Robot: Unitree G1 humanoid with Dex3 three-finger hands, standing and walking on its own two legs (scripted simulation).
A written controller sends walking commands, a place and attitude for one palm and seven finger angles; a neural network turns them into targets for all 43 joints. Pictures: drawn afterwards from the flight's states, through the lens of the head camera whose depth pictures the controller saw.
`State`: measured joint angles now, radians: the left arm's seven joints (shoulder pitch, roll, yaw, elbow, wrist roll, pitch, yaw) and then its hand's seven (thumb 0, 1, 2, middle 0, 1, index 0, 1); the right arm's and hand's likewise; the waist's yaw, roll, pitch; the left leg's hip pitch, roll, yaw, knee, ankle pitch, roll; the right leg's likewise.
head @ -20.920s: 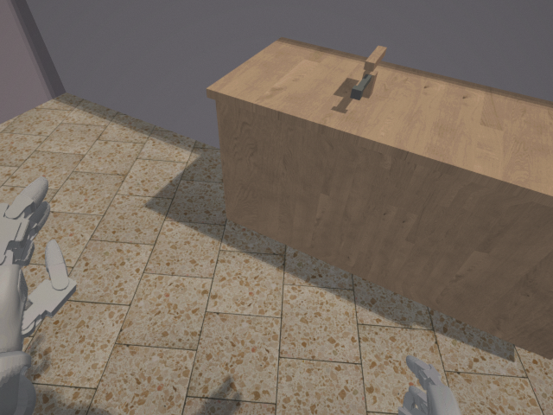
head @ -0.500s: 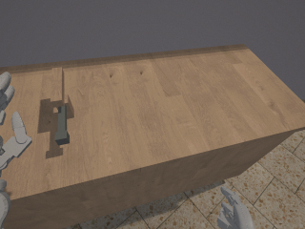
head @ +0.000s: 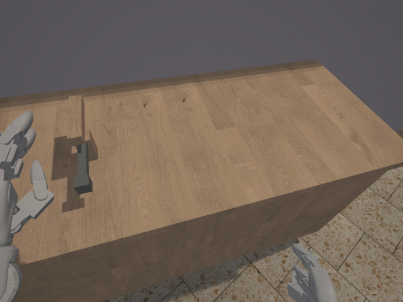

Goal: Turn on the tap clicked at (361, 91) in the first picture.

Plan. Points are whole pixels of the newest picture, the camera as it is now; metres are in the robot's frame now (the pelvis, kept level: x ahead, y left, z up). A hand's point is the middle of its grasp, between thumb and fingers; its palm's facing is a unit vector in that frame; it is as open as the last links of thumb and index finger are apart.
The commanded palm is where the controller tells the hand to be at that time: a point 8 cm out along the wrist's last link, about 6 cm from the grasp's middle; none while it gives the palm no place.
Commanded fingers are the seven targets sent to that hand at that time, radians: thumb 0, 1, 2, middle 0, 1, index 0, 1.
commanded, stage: look again from close up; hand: left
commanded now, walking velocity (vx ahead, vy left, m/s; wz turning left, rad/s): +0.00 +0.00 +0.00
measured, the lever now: (83, 184) +0.31 +0.28 +0.03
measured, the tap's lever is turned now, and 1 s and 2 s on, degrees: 0 0 0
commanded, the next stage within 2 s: shuffle to correct the standing spot in 0.28 s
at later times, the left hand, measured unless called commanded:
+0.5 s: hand (51, 193) +0.22 +0.24 +0.16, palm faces +0.36 -0.85 -0.38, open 7.4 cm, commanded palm +0.16 +0.27 +0.17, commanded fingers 0.00 0.90 0.90 -0.20 -0.30 -0.20 -0.30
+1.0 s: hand (73, 223) +0.18 +0.20 +0.16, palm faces +0.32 -0.84 -0.43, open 7.4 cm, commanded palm +0.13 +0.24 +0.17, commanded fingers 0.00 0.90 0.90 -0.20 -0.30 -0.20 -0.30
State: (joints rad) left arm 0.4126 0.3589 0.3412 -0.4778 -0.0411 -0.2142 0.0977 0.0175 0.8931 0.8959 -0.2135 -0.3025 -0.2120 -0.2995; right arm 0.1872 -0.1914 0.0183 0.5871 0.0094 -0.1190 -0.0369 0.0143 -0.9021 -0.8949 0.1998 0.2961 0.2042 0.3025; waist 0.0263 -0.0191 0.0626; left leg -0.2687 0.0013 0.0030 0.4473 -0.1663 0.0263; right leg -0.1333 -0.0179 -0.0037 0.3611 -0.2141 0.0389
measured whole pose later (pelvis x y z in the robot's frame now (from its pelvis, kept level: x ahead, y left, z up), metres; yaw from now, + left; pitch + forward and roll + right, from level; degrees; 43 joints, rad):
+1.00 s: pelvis -0.03 -0.04 -0.01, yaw -1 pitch +2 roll -2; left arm 0.53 0.38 0.38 -0.55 -0.08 -0.20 0.11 0.01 0.89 0.90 -0.22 -0.30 -0.22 -0.30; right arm 0.22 -0.23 -0.02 0.59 0.02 -0.09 -0.06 0.01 -0.90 -0.89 0.20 0.30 0.20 0.30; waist -0.01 0.03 0.03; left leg -0.32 0.01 -0.03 0.61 -0.32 0.00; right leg -0.31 0.05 -0.01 0.51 -0.24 -0.02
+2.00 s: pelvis -0.03 -0.02 +0.00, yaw -1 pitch -1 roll -1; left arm 0.42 0.37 0.37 -0.47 -0.04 -0.24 0.09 0.02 0.89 0.90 -0.21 -0.30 -0.21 -0.30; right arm 0.21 -0.20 0.01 0.57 0.01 -0.13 -0.02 0.01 -0.90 -0.90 0.20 0.30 0.20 0.30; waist 0.02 -0.03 0.07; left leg -0.19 -0.03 -0.01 0.45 -0.24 0.04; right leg -0.19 0.00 0.00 0.38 -0.17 0.02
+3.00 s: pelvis -0.04 -0.02 +0.00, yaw -1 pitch -1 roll -1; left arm 0.38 0.37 0.36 -0.39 -0.03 -0.26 0.09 0.02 0.89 0.90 -0.21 -0.30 -0.21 -0.30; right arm 0.22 -0.17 0.03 0.59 0.00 -0.17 -0.01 0.01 -0.90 -0.89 0.20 0.30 0.20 0.30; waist 0.03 -0.04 0.06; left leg -0.20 -0.03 -0.01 0.45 -0.22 0.04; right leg -0.20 0.00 0.00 0.37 -0.15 0.02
